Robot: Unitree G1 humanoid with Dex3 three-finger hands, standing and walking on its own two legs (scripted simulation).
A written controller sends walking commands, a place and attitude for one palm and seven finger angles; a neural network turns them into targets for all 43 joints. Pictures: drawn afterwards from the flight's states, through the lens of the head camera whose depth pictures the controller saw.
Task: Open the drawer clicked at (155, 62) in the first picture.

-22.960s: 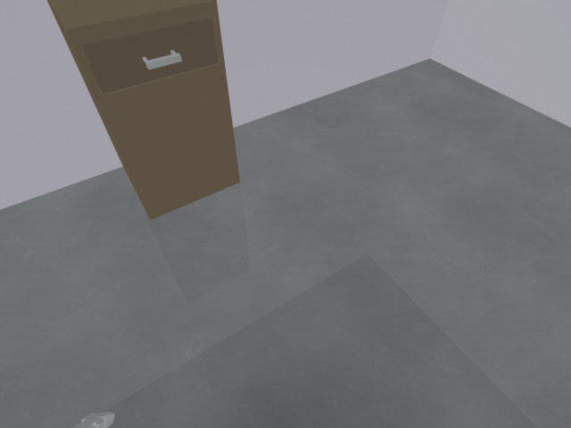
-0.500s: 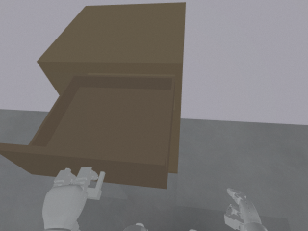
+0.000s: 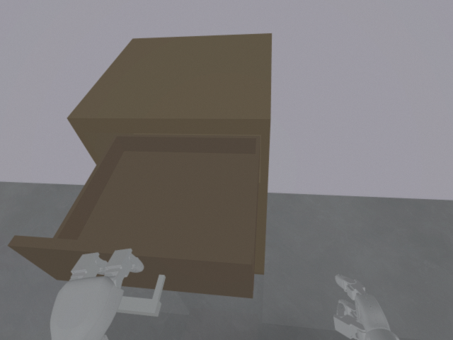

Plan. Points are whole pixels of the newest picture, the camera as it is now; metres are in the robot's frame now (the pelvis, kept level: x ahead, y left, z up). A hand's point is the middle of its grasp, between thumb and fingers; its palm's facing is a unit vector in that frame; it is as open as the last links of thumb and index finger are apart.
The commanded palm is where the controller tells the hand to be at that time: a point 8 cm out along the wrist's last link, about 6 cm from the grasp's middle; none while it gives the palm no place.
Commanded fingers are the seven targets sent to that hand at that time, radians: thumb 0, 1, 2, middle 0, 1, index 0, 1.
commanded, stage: lift the hand off the handle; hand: left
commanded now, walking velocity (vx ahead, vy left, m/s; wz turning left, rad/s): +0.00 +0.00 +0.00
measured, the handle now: (131, 291) +0.20 +0.21 -0.01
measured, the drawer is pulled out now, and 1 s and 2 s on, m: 0.30 0.30 0.30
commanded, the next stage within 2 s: draw the hand back to the body in 0.68 s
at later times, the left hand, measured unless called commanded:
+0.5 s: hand (91, 285) +0.17 +0.21 +0.11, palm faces +0.10 -0.17 -0.98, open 13.9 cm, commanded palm +0.13 +0.20 +0.18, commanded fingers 0.00 -0.50 0.30 -0.30 -1.20 -0.30 -1.20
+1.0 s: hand (69, 279) +0.17 +0.23 +0.13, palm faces +0.09 -0.15 -0.98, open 13.9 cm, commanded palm +0.13 +0.22 +0.19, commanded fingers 0.00 -0.50 0.30 -0.30 -1.20 -0.30 -1.20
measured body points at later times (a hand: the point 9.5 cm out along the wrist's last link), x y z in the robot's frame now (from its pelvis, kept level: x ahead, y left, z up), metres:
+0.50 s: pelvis +0.01 +0.01 +0.02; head +0.00 -0.04 +0.46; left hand +0.16 +0.21 +0.16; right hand +0.23 -0.18 -0.06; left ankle -0.01 +0.11 -0.70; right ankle -0.01 -0.09 -0.70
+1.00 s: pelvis +0.01 +0.01 +0.03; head -0.01 -0.03 +0.48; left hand +0.16 +0.23 +0.19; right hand +0.23 -0.18 -0.05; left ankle -0.01 +0.11 -0.70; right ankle -0.01 -0.09 -0.70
